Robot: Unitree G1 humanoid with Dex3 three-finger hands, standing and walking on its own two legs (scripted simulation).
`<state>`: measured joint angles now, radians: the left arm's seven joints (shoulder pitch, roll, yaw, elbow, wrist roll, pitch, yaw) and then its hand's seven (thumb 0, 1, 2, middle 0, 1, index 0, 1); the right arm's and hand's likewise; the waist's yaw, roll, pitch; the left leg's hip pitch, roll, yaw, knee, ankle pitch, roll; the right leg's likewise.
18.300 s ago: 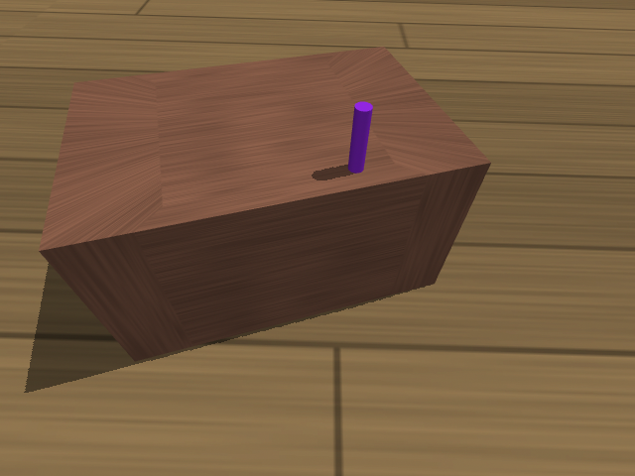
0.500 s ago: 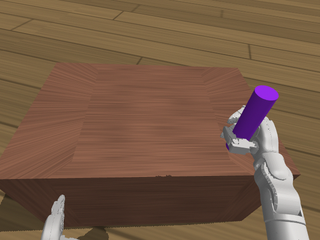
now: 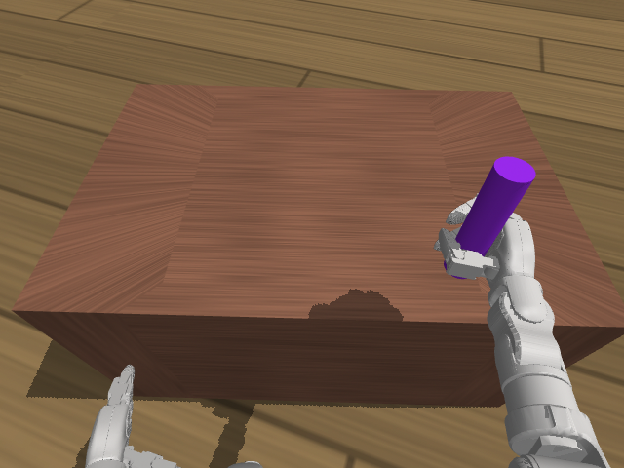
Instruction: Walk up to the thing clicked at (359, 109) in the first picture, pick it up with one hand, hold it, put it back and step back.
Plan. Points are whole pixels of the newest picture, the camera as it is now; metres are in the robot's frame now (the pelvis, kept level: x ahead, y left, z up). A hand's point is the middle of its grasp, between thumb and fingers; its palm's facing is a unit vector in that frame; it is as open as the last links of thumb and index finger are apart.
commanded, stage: crouch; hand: right
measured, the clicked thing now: (482, 225) +0.38 -0.19 +0.11
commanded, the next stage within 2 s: lower in 0.50 s
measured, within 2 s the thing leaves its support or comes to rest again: rests again in 1.80 s
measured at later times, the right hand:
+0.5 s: hand (446, 236) +0.43 -0.18 +0.02, palm faces +0.10 +1.00 +0.00, open 5.3 cm
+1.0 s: hand (433, 253) +0.44 -0.18 -0.04, palm faces +0.10 +0.99 +0.01, open 5.3 cm
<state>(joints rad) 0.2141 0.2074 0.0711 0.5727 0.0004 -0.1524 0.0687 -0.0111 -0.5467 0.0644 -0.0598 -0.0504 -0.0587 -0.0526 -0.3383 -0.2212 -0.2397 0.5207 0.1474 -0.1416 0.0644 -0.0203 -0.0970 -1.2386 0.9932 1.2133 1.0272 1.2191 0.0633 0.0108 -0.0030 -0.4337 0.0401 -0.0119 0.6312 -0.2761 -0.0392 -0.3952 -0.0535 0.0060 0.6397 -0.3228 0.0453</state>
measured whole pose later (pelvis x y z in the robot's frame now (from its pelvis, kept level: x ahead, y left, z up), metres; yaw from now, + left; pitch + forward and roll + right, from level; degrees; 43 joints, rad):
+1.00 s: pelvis -0.02 -0.01 -0.07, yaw +1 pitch +19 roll +1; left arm 0.37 0.21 0.05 0.11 0.06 -0.10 0.00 -0.01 -0.55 0.07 -0.07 -0.05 -0.06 -0.06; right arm -0.62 -0.31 -0.38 0.97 0.04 -0.45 0.06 -0.02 -0.10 -1.24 1.00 1.21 1.03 1.21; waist 0.17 0.03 -0.11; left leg -0.95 0.03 -0.02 1.04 -0.41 -0.05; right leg -0.93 -0.06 0.03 1.10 -0.49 0.04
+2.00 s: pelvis -0.03 -0.01 -0.11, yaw +1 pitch +24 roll +2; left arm 0.43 0.25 0.07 -0.12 0.08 -0.04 -0.02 -0.01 -0.55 0.06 -0.06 -0.04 -0.06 -0.05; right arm -0.64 -0.36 -0.45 0.99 0.01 -0.50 0.06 -0.02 -0.09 -1.24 1.00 1.21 1.03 1.21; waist 0.23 0.02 -0.14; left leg -1.19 0.02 -0.01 1.25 -0.48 -0.05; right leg -1.18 -0.06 0.06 1.32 -0.56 0.04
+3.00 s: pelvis -0.02 -0.01 -0.11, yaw +1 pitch +24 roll +2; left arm 0.45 0.25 0.07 -0.15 0.07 -0.03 -0.02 -0.01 -0.53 0.04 -0.06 -0.05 -0.07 -0.05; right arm -0.62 -0.36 -0.44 0.95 0.02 -0.49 0.07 0.00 0.08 -0.52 0.91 0.72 0.89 0.72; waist 0.22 0.02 -0.15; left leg -1.20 0.02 0.00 1.26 -0.49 -0.05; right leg -1.19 -0.06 0.07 1.33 -0.57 0.05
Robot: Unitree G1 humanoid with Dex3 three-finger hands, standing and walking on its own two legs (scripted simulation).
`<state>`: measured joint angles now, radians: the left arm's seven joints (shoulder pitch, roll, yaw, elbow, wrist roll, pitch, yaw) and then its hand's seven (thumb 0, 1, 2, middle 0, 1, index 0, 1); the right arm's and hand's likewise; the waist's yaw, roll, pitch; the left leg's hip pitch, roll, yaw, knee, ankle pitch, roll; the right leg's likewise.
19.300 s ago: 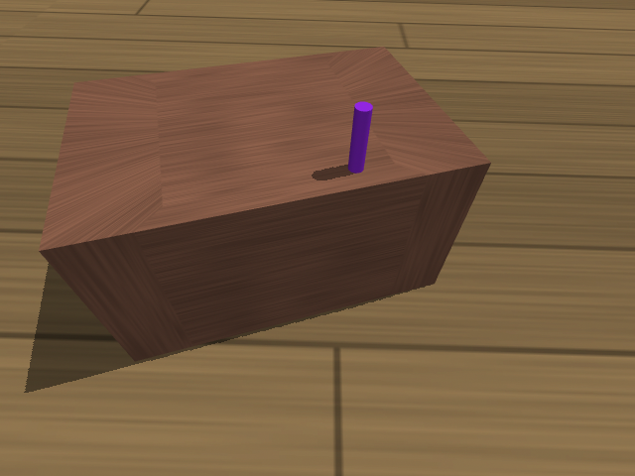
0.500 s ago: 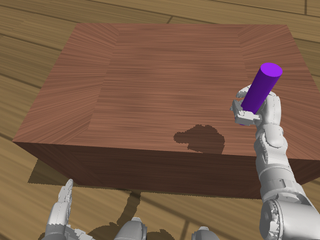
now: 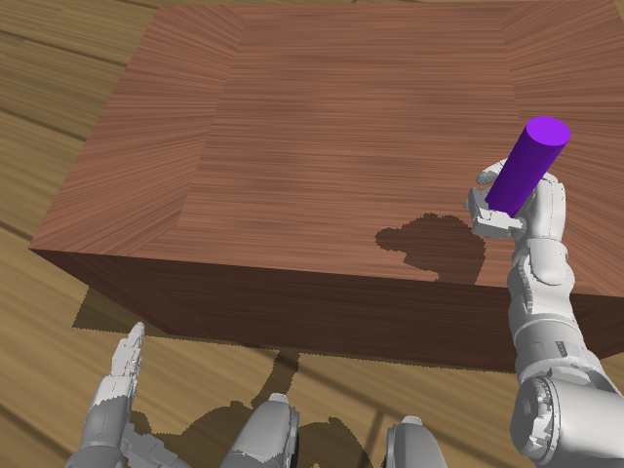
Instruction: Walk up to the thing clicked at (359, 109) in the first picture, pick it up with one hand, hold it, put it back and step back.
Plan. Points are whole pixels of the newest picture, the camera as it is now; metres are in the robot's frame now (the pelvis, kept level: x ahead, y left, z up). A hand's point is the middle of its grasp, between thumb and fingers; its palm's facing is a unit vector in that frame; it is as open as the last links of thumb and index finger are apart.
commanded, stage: lower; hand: right
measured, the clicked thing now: (513, 186) +0.46 -0.19 +0.06
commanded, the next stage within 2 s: loosen in 0.92 s
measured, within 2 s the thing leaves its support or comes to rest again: rests again in 0.80 s
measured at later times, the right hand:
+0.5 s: hand (480, 213) +0.46 -0.17 -0.02, palm faces +0.13 +0.99 +0.00, open 5.3 cm
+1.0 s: hand (475, 222) +0.46 -0.17 -0.04, palm faces +0.13 +0.99 +0.00, open 5.3 cm
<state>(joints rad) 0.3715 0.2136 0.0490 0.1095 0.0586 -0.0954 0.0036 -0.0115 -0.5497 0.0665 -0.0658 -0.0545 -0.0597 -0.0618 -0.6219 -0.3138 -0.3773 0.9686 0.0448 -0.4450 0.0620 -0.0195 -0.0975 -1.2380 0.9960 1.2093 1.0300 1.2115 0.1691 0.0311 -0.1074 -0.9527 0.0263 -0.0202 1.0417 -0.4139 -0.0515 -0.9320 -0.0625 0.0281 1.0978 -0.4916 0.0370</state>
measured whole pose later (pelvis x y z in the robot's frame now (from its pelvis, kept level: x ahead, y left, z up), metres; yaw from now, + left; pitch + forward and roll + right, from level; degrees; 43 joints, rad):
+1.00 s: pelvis -0.01 +0.00 -0.04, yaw +0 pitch +24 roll +2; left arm 0.43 0.25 0.07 -0.12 0.08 -0.04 -0.02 -0.01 -0.55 0.06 -0.06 -0.04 -0.06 -0.05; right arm -0.64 -0.36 -0.45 0.99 0.01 -0.50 0.06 -0.02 -0.09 -1.24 1.00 1.21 1.03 1.21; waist 0.23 0.02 -0.14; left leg -1.19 0.02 -0.01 1.25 -0.48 -0.05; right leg -1.18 -0.06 0.06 1.32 -0.56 0.04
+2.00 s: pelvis -0.01 +0.00 -0.05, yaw +0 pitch +24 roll +2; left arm 0.45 0.25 0.07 -0.15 0.07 -0.03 -0.02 -0.01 -0.53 0.04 -0.06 -0.05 -0.07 -0.05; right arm -0.62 -0.36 -0.44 0.95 0.02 -0.49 0.07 0.00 0.08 -0.52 0.91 0.72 0.89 0.72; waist 0.22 0.02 -0.15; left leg -1.20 0.02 0.00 1.26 -0.49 -0.05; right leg -1.19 -0.06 0.07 1.33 -0.57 0.05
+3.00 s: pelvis +0.02 +0.00 +0.04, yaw -1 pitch +12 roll +2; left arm 0.33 0.22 -0.08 0.17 -0.04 0.10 -0.02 -0.01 0.13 0.46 -0.13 -0.17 -0.13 -0.17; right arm -0.59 -0.63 -0.38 1.01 -0.05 -0.07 -0.02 -0.01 0.56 -0.04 0.06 0.06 0.06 0.06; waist 0.06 0.01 -0.10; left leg -0.66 0.03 0.00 0.78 -0.34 -0.05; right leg -0.65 -0.06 0.04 0.84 -0.41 0.04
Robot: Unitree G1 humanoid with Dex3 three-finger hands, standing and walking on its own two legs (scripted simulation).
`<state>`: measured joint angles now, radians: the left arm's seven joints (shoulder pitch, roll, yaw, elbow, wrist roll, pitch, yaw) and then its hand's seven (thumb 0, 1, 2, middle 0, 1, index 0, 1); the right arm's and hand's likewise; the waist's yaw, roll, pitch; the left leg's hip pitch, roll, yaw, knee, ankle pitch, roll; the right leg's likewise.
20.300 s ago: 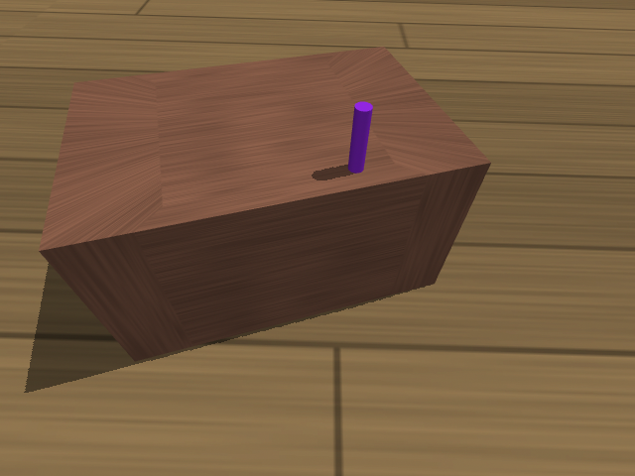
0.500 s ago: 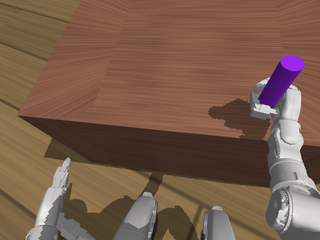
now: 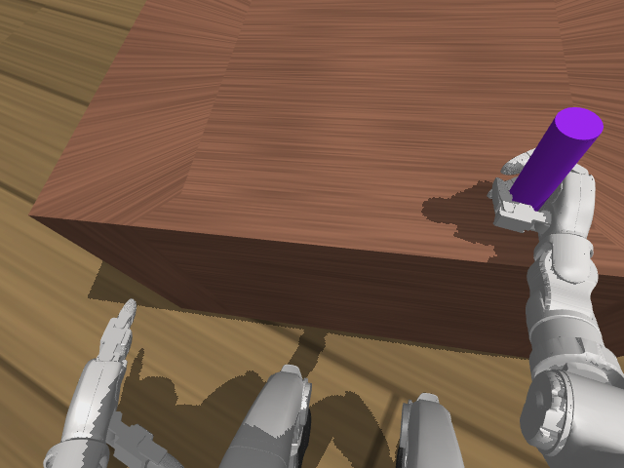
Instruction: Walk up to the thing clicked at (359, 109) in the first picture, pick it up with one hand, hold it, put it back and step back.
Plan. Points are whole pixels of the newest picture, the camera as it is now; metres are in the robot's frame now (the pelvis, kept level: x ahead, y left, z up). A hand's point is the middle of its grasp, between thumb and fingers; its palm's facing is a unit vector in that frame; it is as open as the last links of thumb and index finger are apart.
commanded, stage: loosen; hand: right
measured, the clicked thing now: (539, 178) +0.47 -0.19 +0.04
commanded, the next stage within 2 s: open in 0.40 s
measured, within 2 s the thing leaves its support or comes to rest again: neither
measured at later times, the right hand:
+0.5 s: hand (516, 194) +0.47 -0.18 +0.00, palm faces +0.13 +0.99 -0.01, open 5.9 cm
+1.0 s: hand (516, 194) +0.47 -0.18 +0.00, palm faces +0.13 +0.99 -0.01, open 9.0 cm
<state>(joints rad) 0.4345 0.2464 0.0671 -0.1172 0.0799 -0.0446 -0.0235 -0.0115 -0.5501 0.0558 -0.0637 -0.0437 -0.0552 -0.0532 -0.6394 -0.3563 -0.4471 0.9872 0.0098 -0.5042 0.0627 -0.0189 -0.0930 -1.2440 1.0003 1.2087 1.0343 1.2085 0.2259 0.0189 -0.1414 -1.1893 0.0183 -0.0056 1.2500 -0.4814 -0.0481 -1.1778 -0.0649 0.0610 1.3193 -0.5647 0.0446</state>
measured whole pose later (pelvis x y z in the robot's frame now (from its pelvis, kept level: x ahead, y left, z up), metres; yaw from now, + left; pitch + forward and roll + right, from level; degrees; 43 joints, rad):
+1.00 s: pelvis +0.00 +0.00 +0.00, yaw +0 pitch +24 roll +2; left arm 0.45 0.25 0.07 -0.15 0.07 -0.03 -0.02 -0.01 -0.53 0.04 -0.06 -0.05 -0.07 -0.05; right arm -0.62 -0.36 -0.44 0.95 0.02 -0.49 0.07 0.00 0.08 -0.52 0.91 0.72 0.89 0.72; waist 0.22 0.02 -0.15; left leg -1.20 0.02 0.00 1.26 -0.49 -0.05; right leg -1.19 -0.06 0.07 1.33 -0.57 0.05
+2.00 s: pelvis +0.03 +0.00 +0.09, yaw -1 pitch +12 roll +2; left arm 0.33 0.22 -0.08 0.17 -0.04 0.10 -0.02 -0.01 0.13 0.46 -0.13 -0.17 -0.13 -0.17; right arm -0.59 -0.63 -0.38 1.01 -0.05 -0.07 -0.02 -0.01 0.56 -0.04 0.06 0.06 0.06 0.06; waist 0.06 0.01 -0.10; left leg -0.66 0.03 0.00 0.78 -0.34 -0.05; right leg -0.65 -0.06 0.04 0.84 -0.41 0.04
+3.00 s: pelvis +0.02 +0.02 +0.09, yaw -2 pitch +5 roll +0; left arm 0.22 0.22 -0.01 0.52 -0.03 -0.04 0.12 0.01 0.53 0.68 -0.17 -0.23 -0.17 -0.23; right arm 0.40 -0.18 0.01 0.16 0.02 0.11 -0.13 -0.01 0.55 -0.05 0.06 0.05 0.05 0.05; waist 0.01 -0.02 -0.04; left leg -0.53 0.03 0.02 0.83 -0.38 -0.02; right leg -0.51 -0.06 0.05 0.84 -0.42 0.06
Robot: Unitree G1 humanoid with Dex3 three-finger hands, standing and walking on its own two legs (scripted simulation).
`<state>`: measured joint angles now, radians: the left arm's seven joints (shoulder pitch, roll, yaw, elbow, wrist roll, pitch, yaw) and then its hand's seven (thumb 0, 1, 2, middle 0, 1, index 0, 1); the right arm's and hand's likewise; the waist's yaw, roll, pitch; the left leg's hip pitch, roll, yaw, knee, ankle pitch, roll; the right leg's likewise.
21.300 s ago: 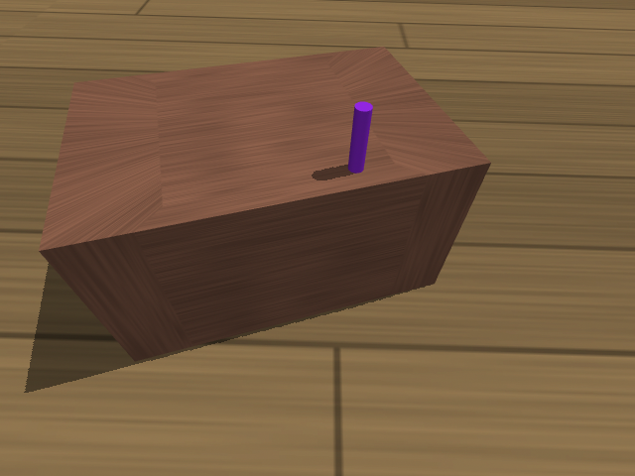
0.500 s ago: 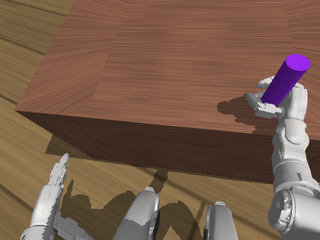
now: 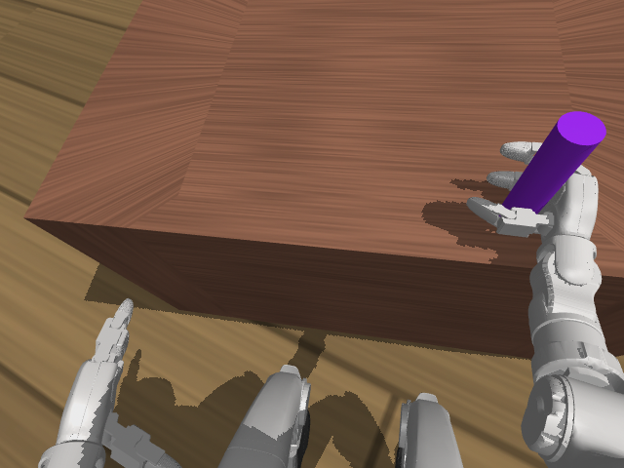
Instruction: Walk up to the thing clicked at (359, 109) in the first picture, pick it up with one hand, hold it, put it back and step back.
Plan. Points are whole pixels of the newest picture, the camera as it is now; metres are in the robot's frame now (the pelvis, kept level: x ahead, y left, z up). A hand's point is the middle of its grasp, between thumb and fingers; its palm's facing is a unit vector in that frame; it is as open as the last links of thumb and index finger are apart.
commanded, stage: withdraw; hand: right
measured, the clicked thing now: (540, 181) +0.47 -0.19 +0.04
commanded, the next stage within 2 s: rise in 0.40 s
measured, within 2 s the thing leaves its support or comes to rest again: neither
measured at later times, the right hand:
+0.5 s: hand (608, 145) +0.48 -0.24 +0.09, palm faces +0.19 +0.98 -0.05, open 13.8 cm
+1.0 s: hand out of the picture +0.42 -0.36 +0.15, palm faces +0.41 +0.83 -0.37, open 17.5 cm
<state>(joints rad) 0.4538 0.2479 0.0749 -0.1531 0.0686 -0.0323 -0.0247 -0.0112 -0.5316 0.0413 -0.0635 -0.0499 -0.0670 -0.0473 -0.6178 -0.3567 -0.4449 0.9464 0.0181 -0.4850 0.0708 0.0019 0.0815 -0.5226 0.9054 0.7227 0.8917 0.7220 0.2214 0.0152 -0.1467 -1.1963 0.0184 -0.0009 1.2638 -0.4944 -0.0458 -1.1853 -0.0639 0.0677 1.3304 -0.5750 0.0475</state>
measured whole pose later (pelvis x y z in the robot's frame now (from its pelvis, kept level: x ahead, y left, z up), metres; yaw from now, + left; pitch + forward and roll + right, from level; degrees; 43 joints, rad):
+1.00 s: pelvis +0.03 +0.00 +0.09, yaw -1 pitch +12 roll +2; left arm 0.33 0.22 -0.08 0.17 -0.04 0.10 -0.02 -0.01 0.13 0.46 -0.13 -0.17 -0.13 -0.17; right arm -0.59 -0.63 -0.38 1.01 -0.05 -0.07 -0.02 -0.01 0.56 -0.04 0.06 0.06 0.06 0.06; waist 0.06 0.01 -0.10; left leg -0.66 0.03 0.00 0.78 -0.34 -0.05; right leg -0.65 -0.06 0.04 0.84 -0.41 0.04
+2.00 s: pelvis +0.02 +0.02 +0.09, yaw -2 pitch +5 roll +0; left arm 0.22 0.22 -0.01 0.52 -0.03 -0.04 0.12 0.01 0.53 0.68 -0.17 -0.23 -0.17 -0.23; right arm 0.40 -0.18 0.01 0.16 0.02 0.11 -0.13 -0.01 0.55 -0.05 0.06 0.05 0.05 0.05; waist 0.01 -0.02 -0.04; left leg -0.53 0.03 0.02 0.83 -0.38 -0.02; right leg -0.51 -0.06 0.05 0.84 -0.42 0.06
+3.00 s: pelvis +0.02 +0.00 +0.13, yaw -1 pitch -4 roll -1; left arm 0.14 0.35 0.00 1.10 0.02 0.01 0.00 0.00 0.90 0.90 -0.21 -0.30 -0.21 -0.30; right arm 0.16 -0.34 0.02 1.10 -0.02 -0.01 -0.01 0.00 0.58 -0.02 0.06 0.04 0.05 0.04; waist 0.00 -0.02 0.04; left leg -0.16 0.05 -0.01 0.40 -0.18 -0.04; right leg -0.10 -0.04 0.00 0.37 -0.21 0.04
